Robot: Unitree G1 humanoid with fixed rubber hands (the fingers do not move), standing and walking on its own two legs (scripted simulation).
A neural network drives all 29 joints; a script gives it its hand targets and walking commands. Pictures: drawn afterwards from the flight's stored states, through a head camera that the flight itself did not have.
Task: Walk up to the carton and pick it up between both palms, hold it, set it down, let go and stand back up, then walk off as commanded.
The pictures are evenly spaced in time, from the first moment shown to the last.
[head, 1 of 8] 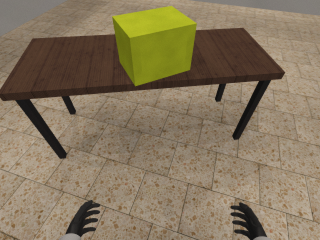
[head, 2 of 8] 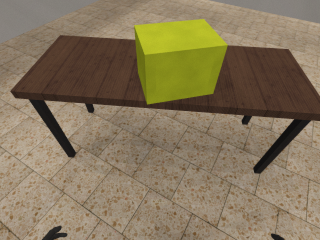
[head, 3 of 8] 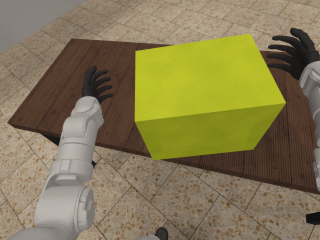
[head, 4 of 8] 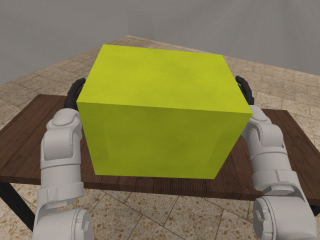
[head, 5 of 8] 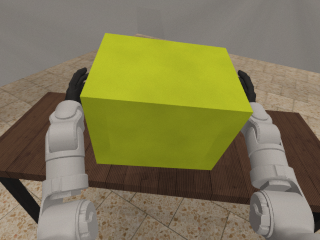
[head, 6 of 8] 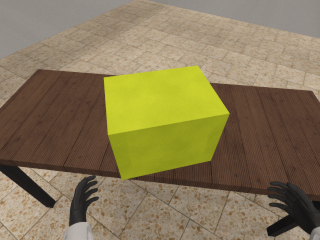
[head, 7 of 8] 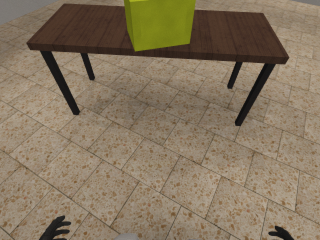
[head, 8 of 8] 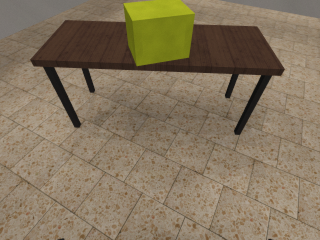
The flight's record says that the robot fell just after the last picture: no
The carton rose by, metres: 0.20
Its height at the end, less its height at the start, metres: +0.00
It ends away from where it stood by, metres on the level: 0.03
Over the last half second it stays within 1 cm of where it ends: yes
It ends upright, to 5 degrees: yes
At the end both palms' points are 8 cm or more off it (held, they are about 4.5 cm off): yes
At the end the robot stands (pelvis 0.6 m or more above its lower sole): yes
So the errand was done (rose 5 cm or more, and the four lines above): yes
